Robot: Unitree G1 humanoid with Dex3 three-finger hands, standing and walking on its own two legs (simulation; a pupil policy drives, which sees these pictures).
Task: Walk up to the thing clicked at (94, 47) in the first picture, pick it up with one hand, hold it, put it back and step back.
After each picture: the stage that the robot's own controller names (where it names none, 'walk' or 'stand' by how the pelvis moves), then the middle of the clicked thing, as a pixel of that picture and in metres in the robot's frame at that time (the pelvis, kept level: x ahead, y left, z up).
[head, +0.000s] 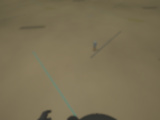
stand; (94, 46) +1.57 -0.03 -0.65
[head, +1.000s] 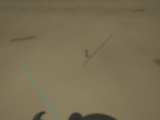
walk; (86, 53) +1.43 +0.22 -0.63
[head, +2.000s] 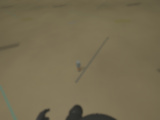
walk; (78, 66) +0.93 +0.30 -0.65
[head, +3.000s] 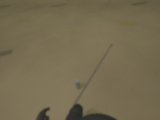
walk; (77, 84) +0.56 +0.24 -0.65
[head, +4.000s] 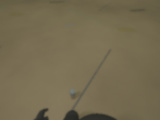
stand; (72, 94) +0.41 +0.20 -0.64
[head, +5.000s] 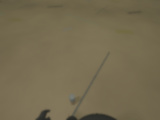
stand; (72, 99) +0.37 +0.20 -0.65
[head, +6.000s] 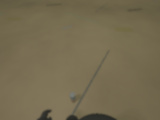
stand; (72, 97) +0.38 +0.20 -0.66
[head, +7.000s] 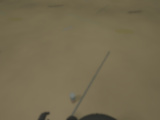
stand; (72, 98) +0.38 +0.20 -0.66
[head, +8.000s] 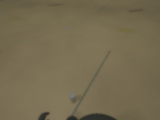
stand; (72, 98) +0.37 +0.20 -0.66
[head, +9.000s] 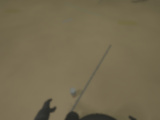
go down; (73, 93) +0.39 +0.20 -0.65
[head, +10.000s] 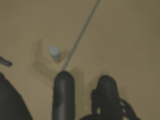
go down; (56, 56) +0.44 +0.27 -0.23
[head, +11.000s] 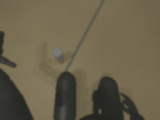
close in; (59, 57) +0.44 +0.27 -0.25
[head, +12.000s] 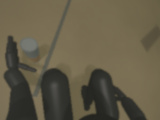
close in; (32, 52) +0.41 +0.31 -0.16
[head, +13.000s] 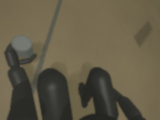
close; (25, 51) +0.41 +0.32 -0.15
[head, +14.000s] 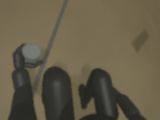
lift; (32, 56) +0.37 +0.30 -0.16
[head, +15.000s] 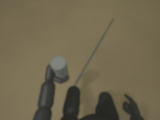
lift; (62, 72) +0.32 +0.19 +0.03
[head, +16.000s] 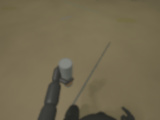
hold; (67, 74) +0.32 +0.17 +0.03
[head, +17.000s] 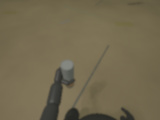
hold; (68, 76) +0.32 +0.16 +0.03
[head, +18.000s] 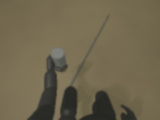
crouch; (60, 62) +0.40 +0.21 -0.03
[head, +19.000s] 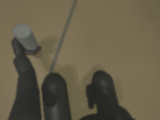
lower; (31, 45) +0.47 +0.31 -0.11
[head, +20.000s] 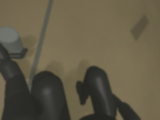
lower; (15, 47) +0.44 +0.33 -0.16
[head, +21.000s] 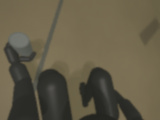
lower; (25, 50) +0.41 +0.32 -0.16
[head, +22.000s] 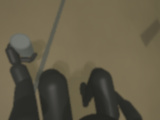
lower; (26, 51) +0.40 +0.32 -0.16
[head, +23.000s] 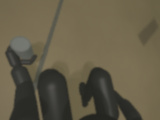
lower; (26, 53) +0.40 +0.32 -0.16
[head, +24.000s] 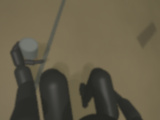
open; (30, 54) +0.40 +0.30 -0.16
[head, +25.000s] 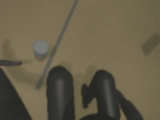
stand; (40, 53) +0.39 +0.29 -0.18
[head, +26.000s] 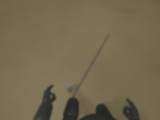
stand; (69, 88) +0.37 +0.21 -0.53
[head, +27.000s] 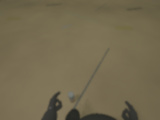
stand; (71, 97) +0.38 +0.21 -0.60
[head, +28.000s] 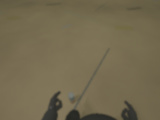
stand; (71, 98) +0.37 +0.21 -0.60
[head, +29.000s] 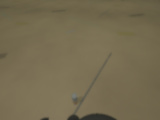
stand; (74, 99) +0.40 +0.20 -0.65
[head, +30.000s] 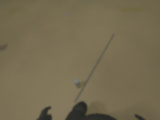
walk; (77, 83) +0.45 +0.23 -0.64
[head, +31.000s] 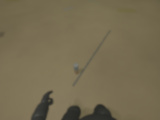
walk; (76, 69) +0.68 +0.21 -0.62
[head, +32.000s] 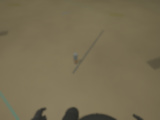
stand; (75, 58) +0.98 +0.29 -0.63
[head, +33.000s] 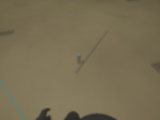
stand; (78, 59) +1.00 +0.23 -0.65
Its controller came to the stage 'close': yes
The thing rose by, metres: 0.67
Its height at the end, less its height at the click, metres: +0.00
